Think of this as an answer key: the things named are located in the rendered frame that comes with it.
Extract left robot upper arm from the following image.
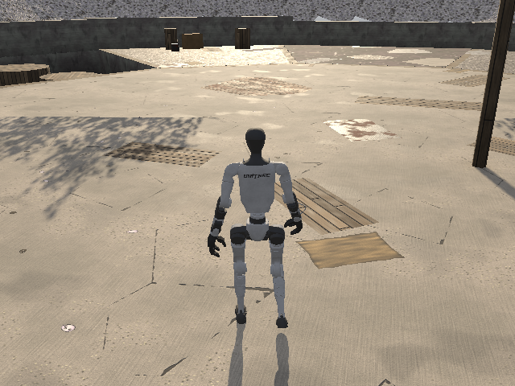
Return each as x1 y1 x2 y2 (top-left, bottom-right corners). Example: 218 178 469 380
219 162 240 208

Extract humanoid robot torso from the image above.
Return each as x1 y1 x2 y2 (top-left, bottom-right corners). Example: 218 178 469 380
238 158 275 241

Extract robot right forearm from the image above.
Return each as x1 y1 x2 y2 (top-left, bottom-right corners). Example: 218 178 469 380
287 192 302 222

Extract robot right foot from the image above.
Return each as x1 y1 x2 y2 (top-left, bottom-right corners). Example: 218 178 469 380
276 315 288 328

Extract robot left forearm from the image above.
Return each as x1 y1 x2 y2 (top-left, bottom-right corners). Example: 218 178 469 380
210 196 227 236

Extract left robot hand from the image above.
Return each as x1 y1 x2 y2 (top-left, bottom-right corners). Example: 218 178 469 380
208 234 226 257

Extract right robot upper arm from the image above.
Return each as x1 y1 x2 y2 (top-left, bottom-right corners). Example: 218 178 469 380
273 161 295 204

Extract right robot hand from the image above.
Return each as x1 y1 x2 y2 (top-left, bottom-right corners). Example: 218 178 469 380
284 219 303 235

